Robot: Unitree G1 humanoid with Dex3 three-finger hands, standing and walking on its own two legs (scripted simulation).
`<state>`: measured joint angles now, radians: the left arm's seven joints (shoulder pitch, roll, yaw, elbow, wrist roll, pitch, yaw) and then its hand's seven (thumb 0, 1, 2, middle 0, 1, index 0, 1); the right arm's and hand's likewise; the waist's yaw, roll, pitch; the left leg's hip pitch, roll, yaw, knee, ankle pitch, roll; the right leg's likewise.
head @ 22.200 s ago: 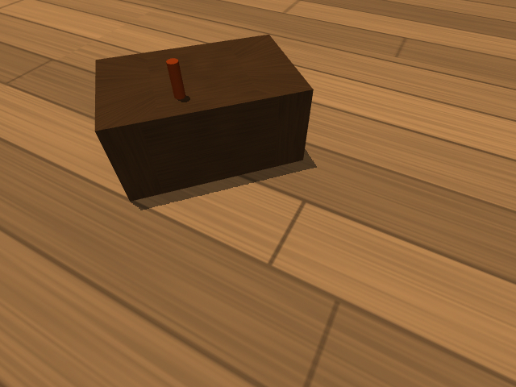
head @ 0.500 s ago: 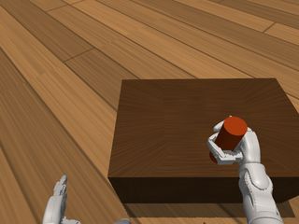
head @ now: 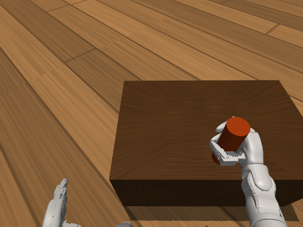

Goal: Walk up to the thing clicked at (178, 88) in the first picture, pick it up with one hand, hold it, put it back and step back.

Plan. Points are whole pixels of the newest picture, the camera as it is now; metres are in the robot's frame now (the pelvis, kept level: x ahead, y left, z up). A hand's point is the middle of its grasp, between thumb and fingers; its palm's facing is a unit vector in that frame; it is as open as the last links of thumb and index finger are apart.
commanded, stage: crouch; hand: right
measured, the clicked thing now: (228, 143) +0.32 -0.17 +0.05
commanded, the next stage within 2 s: lower in 1.32 s
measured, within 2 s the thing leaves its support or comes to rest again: neither
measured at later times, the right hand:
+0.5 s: hand (214, 141) +0.37 -0.16 -0.02, palm faces +0.02 +1.00 +0.03, open 7.0 cm
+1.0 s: hand (207, 136) +0.43 -0.16 -0.09, palm faces +0.01 +1.00 +0.03, open 7.0 cm
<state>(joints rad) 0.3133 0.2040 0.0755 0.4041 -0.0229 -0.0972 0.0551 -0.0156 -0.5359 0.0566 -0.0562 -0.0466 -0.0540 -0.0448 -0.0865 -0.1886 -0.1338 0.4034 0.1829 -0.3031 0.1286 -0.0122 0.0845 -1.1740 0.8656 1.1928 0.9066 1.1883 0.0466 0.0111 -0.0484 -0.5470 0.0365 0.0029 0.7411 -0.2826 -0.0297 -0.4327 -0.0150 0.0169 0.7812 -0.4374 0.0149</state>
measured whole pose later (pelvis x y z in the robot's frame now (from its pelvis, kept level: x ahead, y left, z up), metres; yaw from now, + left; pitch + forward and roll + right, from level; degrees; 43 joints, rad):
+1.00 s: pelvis -0.03 -0.01 -0.08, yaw +1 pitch +23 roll +2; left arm 0.43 0.23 0.07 -0.05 0.07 -0.16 -0.01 -0.02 -0.51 0.05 -0.06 -0.06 -0.07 -0.04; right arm -0.63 -0.35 -0.39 1.07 0.05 -0.55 0.14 -0.01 0.09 -1.18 0.88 1.17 0.92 1.16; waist 0.23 0.05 -0.13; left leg -1.17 0.02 0.00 1.16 -0.39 -0.04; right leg -1.07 -0.02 0.03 1.27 -0.60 0.01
